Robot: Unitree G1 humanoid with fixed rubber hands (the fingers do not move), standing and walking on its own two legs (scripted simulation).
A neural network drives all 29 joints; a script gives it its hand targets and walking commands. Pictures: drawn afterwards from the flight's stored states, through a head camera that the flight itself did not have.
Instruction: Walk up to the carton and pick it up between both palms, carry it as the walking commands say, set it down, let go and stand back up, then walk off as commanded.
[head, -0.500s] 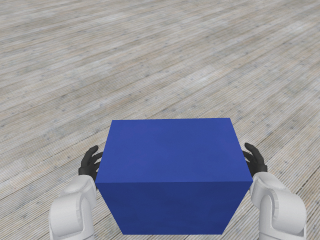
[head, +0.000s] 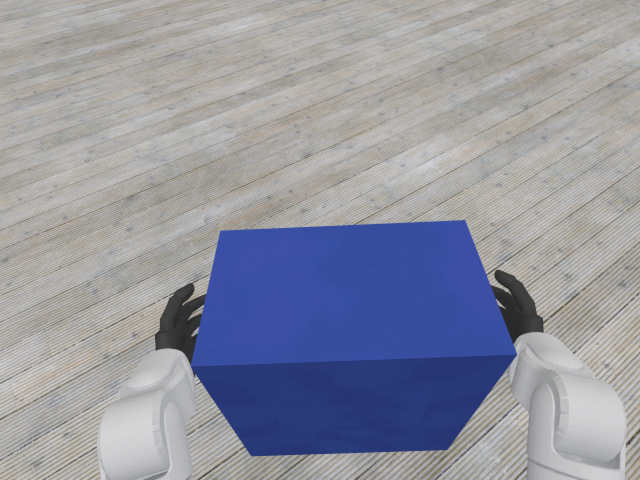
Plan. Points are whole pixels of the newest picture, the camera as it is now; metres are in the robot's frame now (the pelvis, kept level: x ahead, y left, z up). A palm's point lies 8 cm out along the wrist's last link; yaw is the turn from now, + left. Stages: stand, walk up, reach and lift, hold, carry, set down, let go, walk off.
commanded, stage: carry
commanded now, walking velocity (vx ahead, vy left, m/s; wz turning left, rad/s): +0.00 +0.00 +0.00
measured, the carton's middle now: (345, 352) +0.28 +0.00 -0.01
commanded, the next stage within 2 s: hold in 1.56 s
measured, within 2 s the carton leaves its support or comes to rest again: neither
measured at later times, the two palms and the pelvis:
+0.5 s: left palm (161, 369) +0.24 +0.20 +0.06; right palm (499, 346) +0.25 -0.17 +0.07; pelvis +0.00 +0.02 -0.01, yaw +1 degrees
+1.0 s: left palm (157, 374) +0.24 +0.21 +0.05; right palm (486, 356) +0.25 -0.16 +0.05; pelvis -0.01 +0.02 -0.01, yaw +1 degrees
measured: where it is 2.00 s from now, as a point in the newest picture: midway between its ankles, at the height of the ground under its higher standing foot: outside the picture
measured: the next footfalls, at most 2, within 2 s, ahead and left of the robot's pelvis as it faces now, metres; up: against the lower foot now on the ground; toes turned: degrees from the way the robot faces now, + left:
none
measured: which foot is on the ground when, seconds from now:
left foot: down 0.00-1.00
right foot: down 0.00-1.00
